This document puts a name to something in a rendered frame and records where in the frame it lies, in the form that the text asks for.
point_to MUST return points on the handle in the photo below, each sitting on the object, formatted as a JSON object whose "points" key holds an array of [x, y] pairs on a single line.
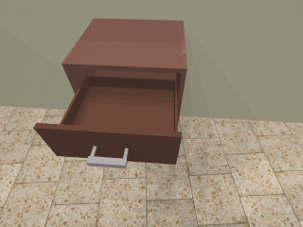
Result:
{"points": [[93, 160]]}

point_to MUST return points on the drawer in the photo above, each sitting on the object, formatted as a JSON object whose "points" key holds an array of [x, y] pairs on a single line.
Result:
{"points": [[114, 113]]}

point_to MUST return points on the cabinet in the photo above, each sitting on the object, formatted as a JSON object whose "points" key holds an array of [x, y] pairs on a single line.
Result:
{"points": [[130, 48]]}

